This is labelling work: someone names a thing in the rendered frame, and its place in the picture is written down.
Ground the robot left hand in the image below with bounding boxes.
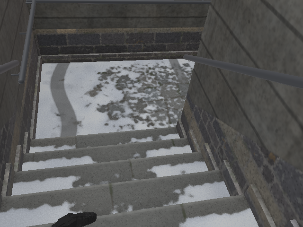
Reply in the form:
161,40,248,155
51,212,97,227

